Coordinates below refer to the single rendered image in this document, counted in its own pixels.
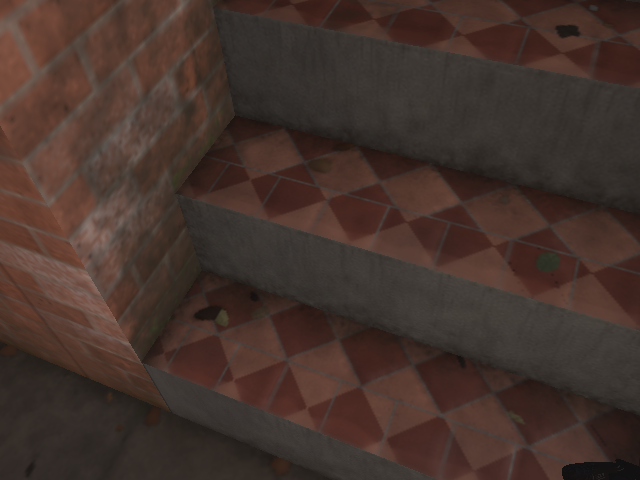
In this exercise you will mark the right robot hand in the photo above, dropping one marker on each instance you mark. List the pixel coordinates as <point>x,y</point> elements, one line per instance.
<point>621,470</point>

